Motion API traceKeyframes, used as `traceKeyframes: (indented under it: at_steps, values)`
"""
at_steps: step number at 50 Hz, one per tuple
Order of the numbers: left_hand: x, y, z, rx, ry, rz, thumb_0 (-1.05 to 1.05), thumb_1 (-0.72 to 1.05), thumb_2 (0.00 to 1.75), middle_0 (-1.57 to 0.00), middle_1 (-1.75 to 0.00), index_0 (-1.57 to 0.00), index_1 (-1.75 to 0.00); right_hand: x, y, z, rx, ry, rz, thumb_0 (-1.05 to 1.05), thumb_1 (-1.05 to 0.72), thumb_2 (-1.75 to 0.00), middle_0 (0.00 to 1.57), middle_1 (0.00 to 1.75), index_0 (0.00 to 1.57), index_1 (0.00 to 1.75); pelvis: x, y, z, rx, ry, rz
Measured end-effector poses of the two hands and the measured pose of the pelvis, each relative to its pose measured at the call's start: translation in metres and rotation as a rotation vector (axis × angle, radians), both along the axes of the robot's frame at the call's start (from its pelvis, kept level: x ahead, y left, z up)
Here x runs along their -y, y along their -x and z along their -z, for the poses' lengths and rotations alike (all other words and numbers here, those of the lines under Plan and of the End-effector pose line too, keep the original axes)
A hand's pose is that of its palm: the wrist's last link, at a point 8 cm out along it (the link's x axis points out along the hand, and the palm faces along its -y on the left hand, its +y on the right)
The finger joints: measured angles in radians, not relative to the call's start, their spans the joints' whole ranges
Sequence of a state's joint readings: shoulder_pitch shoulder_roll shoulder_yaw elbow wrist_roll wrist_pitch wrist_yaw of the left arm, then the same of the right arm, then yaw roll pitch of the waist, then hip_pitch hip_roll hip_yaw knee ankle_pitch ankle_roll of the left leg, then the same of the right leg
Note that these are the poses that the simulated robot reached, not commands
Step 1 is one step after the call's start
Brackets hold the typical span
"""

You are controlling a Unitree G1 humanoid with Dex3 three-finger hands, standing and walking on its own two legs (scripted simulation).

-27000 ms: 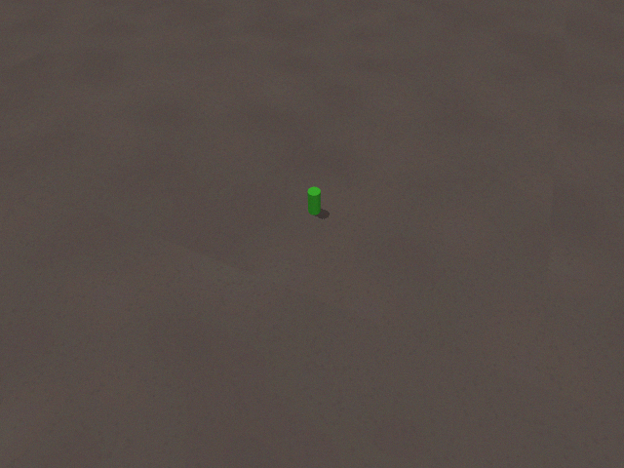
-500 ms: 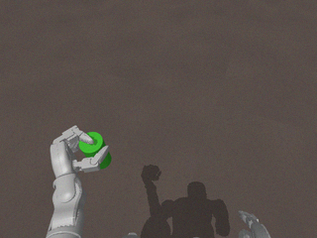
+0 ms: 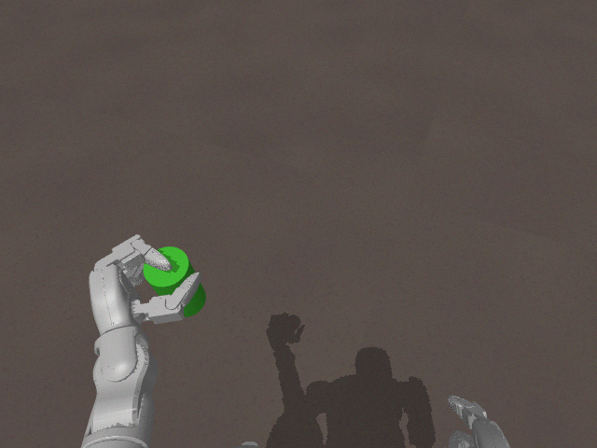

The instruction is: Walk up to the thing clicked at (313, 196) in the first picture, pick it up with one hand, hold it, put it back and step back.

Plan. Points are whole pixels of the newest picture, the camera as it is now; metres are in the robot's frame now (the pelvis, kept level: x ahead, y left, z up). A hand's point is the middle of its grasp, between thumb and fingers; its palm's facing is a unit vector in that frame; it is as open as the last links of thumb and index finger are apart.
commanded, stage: hold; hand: left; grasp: from above
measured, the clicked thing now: (177, 284) +0.34 +0.19 +0.01
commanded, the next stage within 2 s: crouch in 0.76 s
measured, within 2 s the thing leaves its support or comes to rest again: neither
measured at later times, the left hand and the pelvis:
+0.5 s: hand (161, 275) +0.33 +0.20 +0.06, palm faces +0.36 -0.93 -0.02, open 6.4 cm; pelvis +0.01 +0.00 +0.00, yaw +0 degrees
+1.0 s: hand (162, 278) +0.33 +0.20 +0.05, palm faces +0.36 -0.93 -0.01, open 6.5 cm; pelvis +0.00 +0.00 +0.00, yaw +0 degrees
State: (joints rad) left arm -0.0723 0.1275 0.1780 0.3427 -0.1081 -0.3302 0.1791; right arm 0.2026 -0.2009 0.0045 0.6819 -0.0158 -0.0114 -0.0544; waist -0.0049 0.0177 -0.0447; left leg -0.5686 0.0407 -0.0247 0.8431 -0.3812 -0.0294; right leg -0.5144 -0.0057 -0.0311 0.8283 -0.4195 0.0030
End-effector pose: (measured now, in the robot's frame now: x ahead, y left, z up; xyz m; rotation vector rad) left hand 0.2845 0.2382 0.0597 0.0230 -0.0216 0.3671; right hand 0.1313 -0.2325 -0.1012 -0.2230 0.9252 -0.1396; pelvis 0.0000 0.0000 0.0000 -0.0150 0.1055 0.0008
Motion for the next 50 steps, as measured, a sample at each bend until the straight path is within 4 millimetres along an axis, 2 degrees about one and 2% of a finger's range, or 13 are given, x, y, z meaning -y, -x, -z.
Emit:
traceKeyframes:
  at_steps: [40, 50]
  values:
    - [-0.0018, -0.0066, 0.0008, -0.007, 0.007, 0.006, -0.08, -0.22, 0.98, -0.64, -1.11, -1.19, -1.32, -0.0007, -0.0035, -0.0022, -0.008, 0.004, 0.01, 0.01, -0.92, -0.9, 0.2, 0.3, 0.2, 0.3, -0.0027, -0.0058, -0.0018, -0.001, 0.002, 0.002]
    - [-0.0045, -0.0052, 0.008, -0.012, 0.015, -0.002, -0.08, -0.25, 1.02, -0.64, -1.13, -1.21, -1.36, -0.0005, -0.0022, -0.0011, -0.008, 0.004, 0.005, 0.01, -0.9, -0.9, 0.21, 0.3, 0.2, 0.3, -0.0025, -0.0028, -0.0002, -0.009, 0.001, 0.001]
